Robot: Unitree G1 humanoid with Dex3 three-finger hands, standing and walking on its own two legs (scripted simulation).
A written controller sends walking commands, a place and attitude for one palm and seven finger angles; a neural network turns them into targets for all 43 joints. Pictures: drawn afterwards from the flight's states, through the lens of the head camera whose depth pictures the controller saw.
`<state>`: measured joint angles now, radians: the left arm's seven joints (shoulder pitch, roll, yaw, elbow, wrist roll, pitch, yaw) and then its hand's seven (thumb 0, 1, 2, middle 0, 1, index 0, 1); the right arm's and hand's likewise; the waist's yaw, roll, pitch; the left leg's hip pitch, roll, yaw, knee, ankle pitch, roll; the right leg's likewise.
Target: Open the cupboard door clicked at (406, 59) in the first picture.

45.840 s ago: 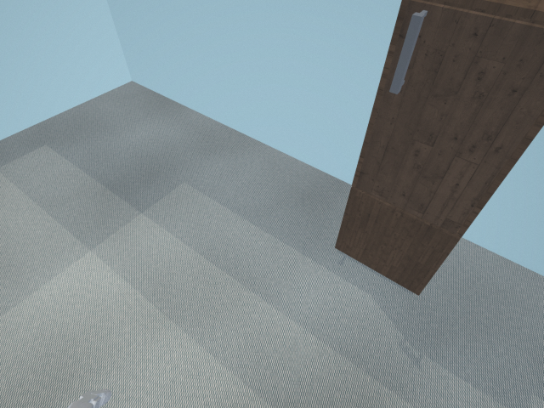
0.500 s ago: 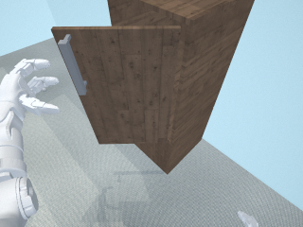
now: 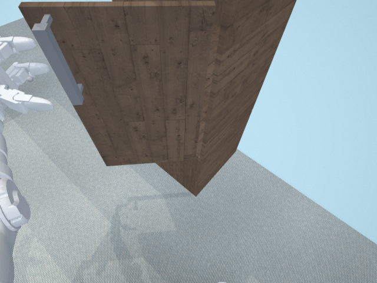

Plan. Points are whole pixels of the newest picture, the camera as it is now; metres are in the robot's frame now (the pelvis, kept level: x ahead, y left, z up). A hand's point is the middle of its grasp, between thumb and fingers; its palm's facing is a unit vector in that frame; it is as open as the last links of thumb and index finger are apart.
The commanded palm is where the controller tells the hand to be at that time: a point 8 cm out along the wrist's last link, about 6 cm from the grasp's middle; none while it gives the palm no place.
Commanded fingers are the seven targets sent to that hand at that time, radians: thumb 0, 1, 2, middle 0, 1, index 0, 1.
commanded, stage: move the hooked fingers beside the handle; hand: left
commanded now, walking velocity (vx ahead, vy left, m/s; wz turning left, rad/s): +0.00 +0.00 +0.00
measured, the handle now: (64, 64) +0.53 +0.24 +0.15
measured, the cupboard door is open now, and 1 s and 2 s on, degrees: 46 46 45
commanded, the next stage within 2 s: slide the fingers in behind the handle in 0.90 s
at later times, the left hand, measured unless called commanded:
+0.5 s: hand (34, 75) +0.48 +0.28 +0.16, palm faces +0.07 -1.00 +0.00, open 14.1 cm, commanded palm +0.46 +0.32 +0.15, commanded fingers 0.00 -0.50 0.30 -0.30 -1.20 -0.30 -1.20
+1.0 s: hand (36, 78) +0.48 +0.28 +0.16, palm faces +0.07 -1.00 -0.01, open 14.0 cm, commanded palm +0.46 +0.32 +0.16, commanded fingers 0.00 -0.50 0.30 -0.30 -1.20 -0.30 -1.20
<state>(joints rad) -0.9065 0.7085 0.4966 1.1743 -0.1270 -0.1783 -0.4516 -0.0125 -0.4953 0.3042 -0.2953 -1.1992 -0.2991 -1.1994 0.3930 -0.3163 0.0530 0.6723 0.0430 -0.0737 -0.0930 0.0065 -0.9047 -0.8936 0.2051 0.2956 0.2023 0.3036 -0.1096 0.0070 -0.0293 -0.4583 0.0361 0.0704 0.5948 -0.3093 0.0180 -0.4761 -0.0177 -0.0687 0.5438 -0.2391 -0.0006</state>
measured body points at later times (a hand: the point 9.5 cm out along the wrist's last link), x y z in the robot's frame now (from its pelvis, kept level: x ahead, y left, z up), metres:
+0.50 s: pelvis +0.02 +0.01 +0.00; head +0.09 +0.02 +0.44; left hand +0.47 +0.34 +0.16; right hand +0.04 -0.26 -0.11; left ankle -0.01 +0.10 -0.73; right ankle +0.01 -0.12 -0.73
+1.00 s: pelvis +0.01 +0.00 +0.00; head +0.09 +0.01 +0.44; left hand +0.47 +0.33 +0.16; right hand +0.05 -0.28 -0.11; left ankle -0.01 +0.10 -0.73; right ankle +0.01 -0.12 -0.73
